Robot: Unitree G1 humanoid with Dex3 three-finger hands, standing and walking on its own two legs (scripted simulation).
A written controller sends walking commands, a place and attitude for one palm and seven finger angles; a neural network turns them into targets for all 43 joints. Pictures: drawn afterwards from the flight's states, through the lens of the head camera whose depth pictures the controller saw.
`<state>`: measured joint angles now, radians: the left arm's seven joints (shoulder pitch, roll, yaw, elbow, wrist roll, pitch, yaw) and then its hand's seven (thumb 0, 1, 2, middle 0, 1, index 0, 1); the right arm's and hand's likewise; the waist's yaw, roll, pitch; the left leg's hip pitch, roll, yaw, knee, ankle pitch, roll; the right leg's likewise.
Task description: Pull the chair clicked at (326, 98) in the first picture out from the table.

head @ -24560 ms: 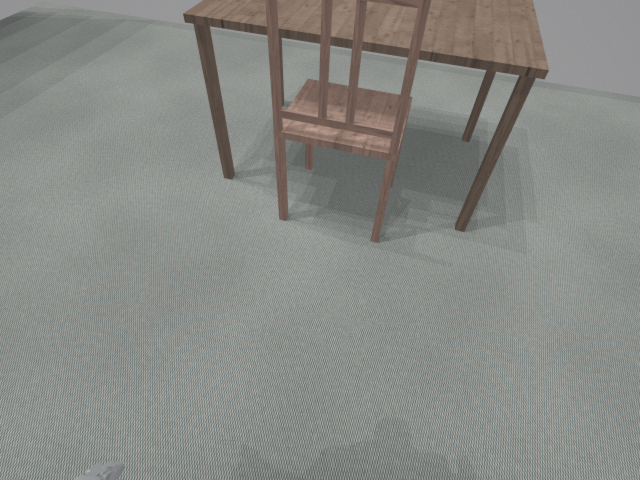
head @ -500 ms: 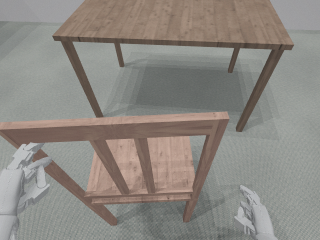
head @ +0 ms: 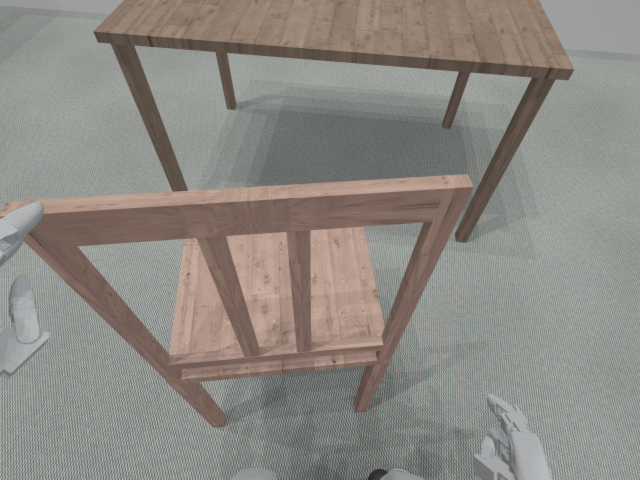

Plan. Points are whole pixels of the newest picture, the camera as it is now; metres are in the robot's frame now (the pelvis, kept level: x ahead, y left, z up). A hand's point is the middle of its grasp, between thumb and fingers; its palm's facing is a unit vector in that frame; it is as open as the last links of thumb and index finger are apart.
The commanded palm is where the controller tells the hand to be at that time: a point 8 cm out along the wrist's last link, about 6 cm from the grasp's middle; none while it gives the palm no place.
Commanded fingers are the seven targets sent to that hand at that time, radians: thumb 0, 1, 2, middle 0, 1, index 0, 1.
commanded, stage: step back with the hand held close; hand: left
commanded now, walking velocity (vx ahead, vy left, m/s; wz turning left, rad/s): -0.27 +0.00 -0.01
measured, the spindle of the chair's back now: (236, 307) +0.33 +0.16 -0.04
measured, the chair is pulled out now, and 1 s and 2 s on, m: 0.55 0.55 0.55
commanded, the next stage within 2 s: stop stepping back and stand still in 0.92 s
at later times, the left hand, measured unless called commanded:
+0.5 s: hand out of the picture +0.18 +0.27 +0.19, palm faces +0.47 -0.69 -0.54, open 7.4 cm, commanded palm +0.11 +0.31 +0.19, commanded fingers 0.00 0.90 0.90 -0.20 -0.30 -0.20 -0.30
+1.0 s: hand out of the picture +0.11 +0.24 +0.19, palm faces +0.37 -0.75 -0.55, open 7.4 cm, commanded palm +0.04 +0.28 +0.19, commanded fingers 0.00 0.90 0.90 -0.20 -0.30 -0.20 -0.30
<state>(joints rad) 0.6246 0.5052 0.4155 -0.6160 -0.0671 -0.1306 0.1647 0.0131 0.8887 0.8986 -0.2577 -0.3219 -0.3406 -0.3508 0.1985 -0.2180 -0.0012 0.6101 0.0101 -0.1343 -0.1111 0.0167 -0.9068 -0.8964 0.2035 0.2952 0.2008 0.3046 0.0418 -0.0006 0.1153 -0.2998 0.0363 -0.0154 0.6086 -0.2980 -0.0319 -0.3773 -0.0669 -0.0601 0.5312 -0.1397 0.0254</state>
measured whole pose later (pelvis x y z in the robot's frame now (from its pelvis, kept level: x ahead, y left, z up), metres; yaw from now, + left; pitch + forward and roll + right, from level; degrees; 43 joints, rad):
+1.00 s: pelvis -0.11 -0.01 +0.00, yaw -1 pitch +2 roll -3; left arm 0.53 0.45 0.48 -0.56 -0.04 -0.30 0.13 0.01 0.89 0.90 -0.21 -0.30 -0.21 -0.30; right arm 0.14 -0.18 -0.02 0.68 -0.02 -0.20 -0.04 0.01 -0.91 -0.90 0.20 0.30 0.20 0.30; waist 0.02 0.05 0.08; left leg -0.45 0.11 -0.04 0.60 -0.19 -0.04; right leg -0.23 -0.01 -0.05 0.49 -0.30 0.03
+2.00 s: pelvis -0.19 -0.01 +0.00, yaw +1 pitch -1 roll +0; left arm 0.27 0.23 0.11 0.48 0.04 0.07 0.02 0.00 0.91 0.90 -0.19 -0.30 -0.19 -0.30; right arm 0.26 -0.21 0.00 0.81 -0.04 0.00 0.02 0.01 -0.91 -0.90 0.20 0.29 0.20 0.30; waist -0.02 0.02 -0.03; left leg -0.34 -0.05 -0.06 0.62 -0.26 0.02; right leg -0.35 -0.07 -0.02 0.60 -0.23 0.03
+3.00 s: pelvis -0.15 -0.05 +0.01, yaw +2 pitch -1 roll +0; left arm 0.30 0.13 0.01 1.05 0.00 0.02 0.03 0.00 0.92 0.90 -0.20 -0.30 -0.20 -0.30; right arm 0.36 -0.13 0.00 1.06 -0.02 0.00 -0.03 0.01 -0.91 -0.90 0.20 0.29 0.20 0.30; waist 0.00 0.02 0.05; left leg -0.22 0.01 -0.10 0.50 -0.26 -0.03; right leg -0.23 -0.02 -0.06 0.49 -0.24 -0.01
